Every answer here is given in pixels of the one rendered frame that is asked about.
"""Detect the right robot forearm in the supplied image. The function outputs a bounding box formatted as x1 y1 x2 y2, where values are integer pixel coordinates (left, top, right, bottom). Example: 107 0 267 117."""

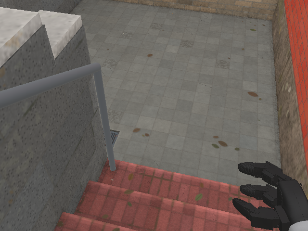
289 220 308 231

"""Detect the robot right hand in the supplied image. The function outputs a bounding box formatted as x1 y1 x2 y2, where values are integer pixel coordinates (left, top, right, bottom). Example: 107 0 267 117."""
232 161 308 231

